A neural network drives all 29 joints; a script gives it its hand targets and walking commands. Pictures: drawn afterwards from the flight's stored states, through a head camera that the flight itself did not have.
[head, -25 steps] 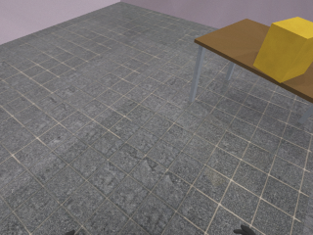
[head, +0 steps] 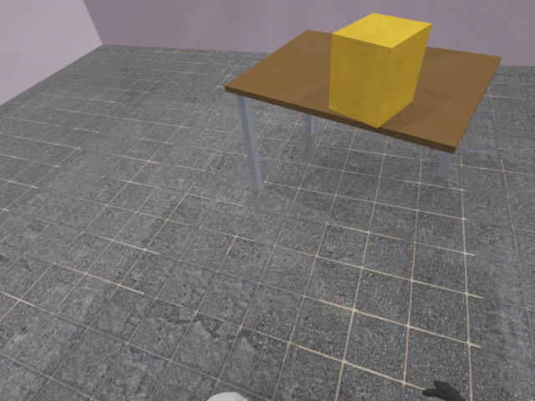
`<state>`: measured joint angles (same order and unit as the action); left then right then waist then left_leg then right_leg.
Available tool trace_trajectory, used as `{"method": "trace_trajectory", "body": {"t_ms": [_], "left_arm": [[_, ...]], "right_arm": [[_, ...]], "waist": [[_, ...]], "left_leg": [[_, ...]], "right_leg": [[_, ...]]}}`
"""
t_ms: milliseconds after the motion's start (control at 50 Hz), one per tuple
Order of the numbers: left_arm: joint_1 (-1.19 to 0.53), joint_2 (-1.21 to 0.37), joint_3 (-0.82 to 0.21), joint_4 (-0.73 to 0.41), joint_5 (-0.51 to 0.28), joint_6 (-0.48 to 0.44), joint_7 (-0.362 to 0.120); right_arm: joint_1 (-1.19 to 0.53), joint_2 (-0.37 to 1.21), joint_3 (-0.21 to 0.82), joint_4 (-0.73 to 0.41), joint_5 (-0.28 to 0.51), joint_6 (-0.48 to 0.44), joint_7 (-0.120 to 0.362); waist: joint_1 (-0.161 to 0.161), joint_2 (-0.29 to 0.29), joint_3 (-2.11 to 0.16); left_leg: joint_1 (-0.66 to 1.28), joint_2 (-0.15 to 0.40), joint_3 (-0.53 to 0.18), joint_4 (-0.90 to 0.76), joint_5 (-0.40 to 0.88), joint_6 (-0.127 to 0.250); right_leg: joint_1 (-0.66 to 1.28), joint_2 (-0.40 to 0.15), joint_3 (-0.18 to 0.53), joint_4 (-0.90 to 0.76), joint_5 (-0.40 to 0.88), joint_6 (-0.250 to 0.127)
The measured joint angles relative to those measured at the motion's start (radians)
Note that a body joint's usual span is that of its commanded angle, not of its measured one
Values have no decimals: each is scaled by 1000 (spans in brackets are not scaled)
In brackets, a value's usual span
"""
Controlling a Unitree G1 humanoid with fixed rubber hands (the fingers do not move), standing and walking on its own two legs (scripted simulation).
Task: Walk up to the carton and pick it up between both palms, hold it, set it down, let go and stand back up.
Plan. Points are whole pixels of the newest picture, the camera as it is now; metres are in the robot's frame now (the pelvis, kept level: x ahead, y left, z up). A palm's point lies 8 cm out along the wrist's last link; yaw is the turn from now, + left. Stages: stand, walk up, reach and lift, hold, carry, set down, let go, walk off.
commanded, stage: walk up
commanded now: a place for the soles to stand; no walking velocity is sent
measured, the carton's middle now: (375, 70) +1.08 -0.32 -0.01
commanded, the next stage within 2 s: none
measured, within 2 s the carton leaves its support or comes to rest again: neither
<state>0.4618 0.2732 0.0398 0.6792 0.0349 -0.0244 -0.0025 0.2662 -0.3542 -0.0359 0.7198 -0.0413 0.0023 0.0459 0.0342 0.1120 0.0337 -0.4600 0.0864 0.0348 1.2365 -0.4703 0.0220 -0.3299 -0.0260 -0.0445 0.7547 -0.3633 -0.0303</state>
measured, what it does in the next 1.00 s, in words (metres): walks ahead, turning right: left foot, then right foot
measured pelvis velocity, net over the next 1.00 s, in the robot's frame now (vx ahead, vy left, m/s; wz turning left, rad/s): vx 0.44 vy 0.01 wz -0.45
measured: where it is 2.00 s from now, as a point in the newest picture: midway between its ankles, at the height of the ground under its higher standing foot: (282, 284)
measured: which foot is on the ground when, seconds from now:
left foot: up 0.00-0.30, down 0.32-0.80, up 0.82-1.00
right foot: down 0.00-0.34, up 0.36-0.78, down 0.80-1.00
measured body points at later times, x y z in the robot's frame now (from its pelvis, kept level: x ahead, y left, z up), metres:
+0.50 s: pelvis +0.25 +0.06 +0.02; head +0.25 +0.07 +0.47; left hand +0.38 +0.31 -0.10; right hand +0.26 -0.22 -0.08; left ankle +0.30 +0.15 -0.71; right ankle +0.18 -0.09 -0.62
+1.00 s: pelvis +0.44 +0.01 +0.01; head +0.44 -0.03 +0.46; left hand +0.62 +0.22 -0.07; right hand +0.40 -0.27 -0.12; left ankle +0.50 +0.14 -0.63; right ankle +0.45 -0.11 -0.71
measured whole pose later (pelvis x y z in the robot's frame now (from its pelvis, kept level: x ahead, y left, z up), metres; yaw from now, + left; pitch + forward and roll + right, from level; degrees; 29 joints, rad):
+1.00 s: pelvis +0.44 +0.01 +0.01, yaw -26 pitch -5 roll +1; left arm 0.38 0.24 0.03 0.63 0.04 -0.03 0.03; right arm 0.36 -0.34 -0.03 0.64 -0.05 0.03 0.04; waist 0.02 0.08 0.11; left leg -0.48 0.08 0.04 1.22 -0.39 0.00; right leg -0.29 0.02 0.02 0.64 -0.26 -0.04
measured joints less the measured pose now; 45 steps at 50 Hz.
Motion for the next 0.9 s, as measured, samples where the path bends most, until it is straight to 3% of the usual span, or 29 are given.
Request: {"method": "trace_trajectory", "body": {"t_ms": [140, 240, 320, 340, 380, 440, 560, 680, 780, 820, 840, 900], "left_arm": [[60, -12, -16, 60, 8, -28, 3], [59, -2, -7, 73, 8, -40, -2], [53, 16, 0, 58, 16, -31, -3], [40, 22, 3, 55, 17, -25, -4], [21, 17, 2, 32, 16, -4, -5], [-12, 22, 2, 5, 21, 19, -7], [-76, 35, 14, -33, 11, 20, -20], [-152, -4, 1, -48, 7, 25, -29], [-194, -47, -9, -78, 9, 5, -31], [-200, -53, -9, -88, 18, -14, -21], [-200, -50, -11, -94, 23, -20, -11], [-172, -37, -14, -89, 10, -13, 22]], "right_arm": [[-19, 45, 12, -67, 1, -11, 29], [-17, 50, 0, -85, -4, -12, 26], [-4, 56, -11, -111, -13, -42, 8], [-6, 64, -8, -115, -19, -52, -1], [6, 63, 7, -123, -24, -59, -19], [49, 72, 14, -98, -5, -43, -36], [148, 72, 7, -46, -8, -48, -38], [206, 63, 13, -14, -9, -48, -35], [216, 40, 24, -11, -7, -28, -34], [209, 29, 25, -7, -5, -18, -35], [199, 31, 26, -6, -5, -9, -32], [166, 37, 32, -22, -7, 29, -22]], "waist": [[26, -43, 4], [27, -52, -9], [17, -79, -8], [11, -106, 8], [-6, -105, 30], [-38, -101, 38], [-82, -132, 38], [-104, -120, 61], [-121, -80, 67], [-112, -44, 74], [-105, -36, 83], [-73, -50, 85]], "left_leg": [[-137, 9, -23, -283, 233, -40], [-99, 8, -40, -505, 347, -32], [10, -29, -23, -611, 319, -6], [13, -45, 2, -566, 284, -4], [31, -38, 25, -495, 210, 1], [116, -24, 38, -530, 176, 6], [270, -44, 105, -685, 166, 14], [371, -59, 165, -728, 102, 11], [417, -43, 211, -657, -14, -11], [391, 5, 211, -510, -93, -3], [352, 17, 181, -386, -93, 4], [196, -32, 71, -50, -71, -2]], "right_leg": [[161, 34, 65, -215, 38, -7], [237, 41, 98, -262, -8, 27], [262, 13, 140, -164, -127, 55], [234, -8, 157, -66, -148, 36], [140, 16, 164, 201, -171, 24], [1, 41, 116, 452, -82, 21], [-188, 6, 103, 386, 60, 32], [-238, -19, 55, 153, 141, 38], [-148, 0, 0, -87, 173, 1], [-124, 40, -9, -81, 193, -19], [-129, 54, -9, -32, 164, -24], [-95, 56, 19, 17, 82, -30]]}}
